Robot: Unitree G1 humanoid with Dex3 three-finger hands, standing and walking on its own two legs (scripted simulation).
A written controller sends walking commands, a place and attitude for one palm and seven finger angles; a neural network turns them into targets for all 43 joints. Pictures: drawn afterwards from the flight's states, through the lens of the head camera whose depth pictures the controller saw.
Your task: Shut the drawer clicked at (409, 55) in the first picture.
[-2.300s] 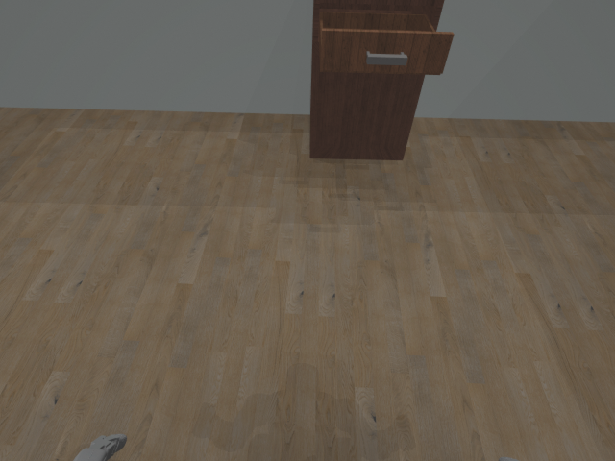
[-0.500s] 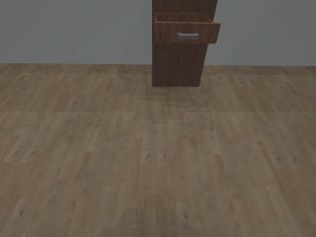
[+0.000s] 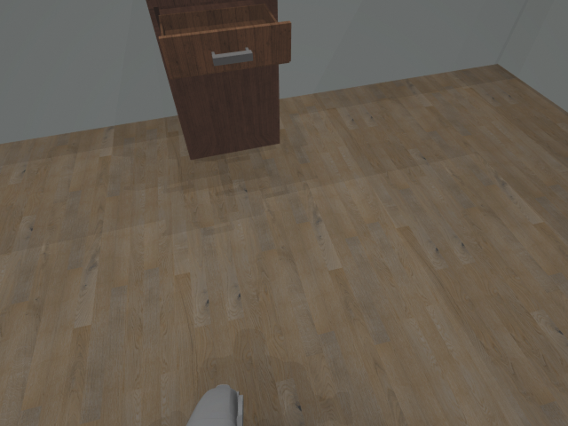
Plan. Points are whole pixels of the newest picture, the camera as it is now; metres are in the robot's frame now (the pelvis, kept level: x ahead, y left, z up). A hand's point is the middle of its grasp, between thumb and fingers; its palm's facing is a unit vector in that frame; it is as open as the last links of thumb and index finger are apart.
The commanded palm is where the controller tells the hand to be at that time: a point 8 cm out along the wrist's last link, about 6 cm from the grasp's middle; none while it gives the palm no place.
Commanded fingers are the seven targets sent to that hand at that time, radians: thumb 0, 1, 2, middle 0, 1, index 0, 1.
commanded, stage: walk to a spot facing it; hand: left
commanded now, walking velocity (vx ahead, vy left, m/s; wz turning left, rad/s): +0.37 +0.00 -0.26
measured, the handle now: (231, 54) +1.26 +0.27 -0.09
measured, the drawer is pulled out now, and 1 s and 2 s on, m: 0.28 0.28 0.28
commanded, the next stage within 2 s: turn to face it in 1.62 s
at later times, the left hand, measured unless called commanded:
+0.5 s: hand (156, 337) +0.29 +0.27 -0.18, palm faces -0.11 -0.98 -0.16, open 7.4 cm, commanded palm none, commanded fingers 0.00 0.90 0.90 -0.20 -0.30 -0.20 -0.30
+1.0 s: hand (250, 224) +0.58 +0.13 -0.18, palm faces -0.30 -0.94 -0.15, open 7.3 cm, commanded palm none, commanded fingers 0.00 0.90 0.90 -0.20 -0.30 -0.20 -0.30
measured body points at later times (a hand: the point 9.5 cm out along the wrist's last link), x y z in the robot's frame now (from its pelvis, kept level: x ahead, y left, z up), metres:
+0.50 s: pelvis +0.23 +0.09 +0.00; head +0.24 +0.12 +0.45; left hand +0.30 +0.32 -0.17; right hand +0.20 -0.16 -0.13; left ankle +0.23 +0.14 -0.74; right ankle +0.21 -0.06 -0.63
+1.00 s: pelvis +0.43 +0.00 -0.02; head +0.44 +0.00 +0.43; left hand +0.59 +0.18 -0.17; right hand +0.25 -0.13 -0.17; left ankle +0.33 +0.15 -0.63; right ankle +0.45 -0.05 -0.74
